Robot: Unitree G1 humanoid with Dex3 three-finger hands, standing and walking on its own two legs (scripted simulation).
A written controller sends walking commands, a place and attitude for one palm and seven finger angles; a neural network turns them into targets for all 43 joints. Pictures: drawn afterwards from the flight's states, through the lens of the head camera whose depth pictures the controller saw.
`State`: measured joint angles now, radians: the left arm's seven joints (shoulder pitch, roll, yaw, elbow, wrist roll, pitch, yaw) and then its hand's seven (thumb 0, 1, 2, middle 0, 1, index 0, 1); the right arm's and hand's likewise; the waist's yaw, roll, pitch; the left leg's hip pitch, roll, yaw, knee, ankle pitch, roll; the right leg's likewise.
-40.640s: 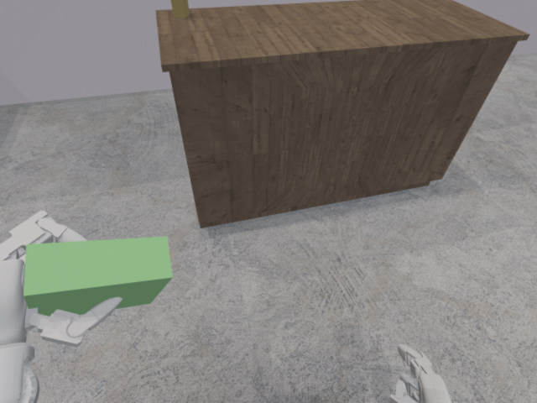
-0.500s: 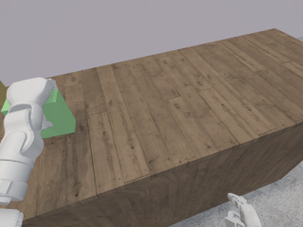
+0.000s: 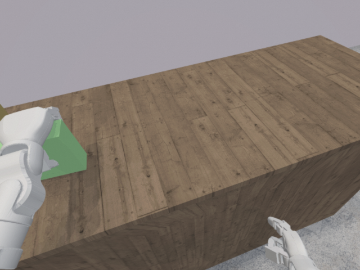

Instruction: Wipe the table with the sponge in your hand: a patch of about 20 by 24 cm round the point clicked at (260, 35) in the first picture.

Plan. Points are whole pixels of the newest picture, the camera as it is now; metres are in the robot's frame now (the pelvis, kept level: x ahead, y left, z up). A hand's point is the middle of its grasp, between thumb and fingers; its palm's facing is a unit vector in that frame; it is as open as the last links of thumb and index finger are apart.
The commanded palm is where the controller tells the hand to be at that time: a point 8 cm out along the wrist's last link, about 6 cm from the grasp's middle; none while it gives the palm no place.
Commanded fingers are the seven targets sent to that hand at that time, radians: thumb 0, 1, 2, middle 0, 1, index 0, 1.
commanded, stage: wipe back along the first lane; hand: left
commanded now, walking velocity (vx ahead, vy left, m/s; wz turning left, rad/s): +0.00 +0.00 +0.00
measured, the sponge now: (51, 158) +0.30 +0.33 +0.11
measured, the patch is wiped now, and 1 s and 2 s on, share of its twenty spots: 0.95 0.95 0.95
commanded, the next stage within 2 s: lift the sponge slowly off the table in 0.54 s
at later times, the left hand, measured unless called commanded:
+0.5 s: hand (40, 163) +0.25 +0.30 +0.16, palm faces +0.17 -0.05 -0.99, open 9.2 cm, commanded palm +0.20 +0.29 +0.18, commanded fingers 0.00 0.10 1.30 -1.20 -1.60 -1.20 -1.60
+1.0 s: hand (37, 169) +0.23 +0.29 +0.16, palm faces +0.21 -0.11 -0.97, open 9.2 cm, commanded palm +0.19 +0.29 +0.21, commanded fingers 0.00 0.10 1.30 -1.20 -1.60 -1.20 -1.60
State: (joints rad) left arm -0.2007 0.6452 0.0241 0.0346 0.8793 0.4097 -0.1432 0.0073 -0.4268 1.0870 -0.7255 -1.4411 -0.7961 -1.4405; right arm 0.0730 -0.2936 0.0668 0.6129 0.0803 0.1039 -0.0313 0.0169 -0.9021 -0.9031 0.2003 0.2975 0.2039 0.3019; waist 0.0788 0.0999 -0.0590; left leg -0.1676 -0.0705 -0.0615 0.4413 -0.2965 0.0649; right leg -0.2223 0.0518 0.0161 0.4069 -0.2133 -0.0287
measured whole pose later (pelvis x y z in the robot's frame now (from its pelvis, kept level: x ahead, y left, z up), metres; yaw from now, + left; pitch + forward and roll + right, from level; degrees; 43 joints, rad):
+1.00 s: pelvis -0.01 +0.00 +0.00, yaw -1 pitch -1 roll -1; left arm 0.05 0.60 0.02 -0.35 0.83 0.55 -0.10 0.03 -0.42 1.08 -0.72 -1.45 -0.80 -1.45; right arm 0.03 -0.27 0.09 0.59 0.08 0.09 -0.06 0.02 -0.90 -0.90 0.20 0.30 0.20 0.30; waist 0.12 0.09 -0.05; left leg -0.14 -0.07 -0.05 0.47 -0.31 0.06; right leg -0.20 0.06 0.03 0.45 -0.23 -0.03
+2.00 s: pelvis -0.05 -0.03 +0.00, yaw +0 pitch -4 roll +0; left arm -0.19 0.71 0.01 -0.14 0.80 0.49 -0.25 -0.02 -0.45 1.08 -0.78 -1.40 -0.84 -1.40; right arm 0.01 -0.28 0.10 0.63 0.07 0.05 -0.09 0.02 -0.90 -0.90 0.20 0.30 0.21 0.30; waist 0.14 0.10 -0.02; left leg -0.13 -0.06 -0.06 0.46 -0.25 0.03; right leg -0.20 0.06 0.01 0.46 -0.18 -0.06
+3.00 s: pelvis -0.06 -0.03 -0.01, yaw +0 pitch -4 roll +1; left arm -0.31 0.75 0.02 -0.14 0.78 0.53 -0.31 -0.02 -0.45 1.08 -0.78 -1.40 -0.85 -1.40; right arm 0.02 -0.29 0.09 0.61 0.08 0.06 -0.10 0.02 -0.90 -0.90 0.20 0.30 0.20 0.30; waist 0.13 0.10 -0.02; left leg -0.16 -0.06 -0.05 0.49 -0.25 0.01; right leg -0.24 0.06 0.01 0.50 -0.18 -0.07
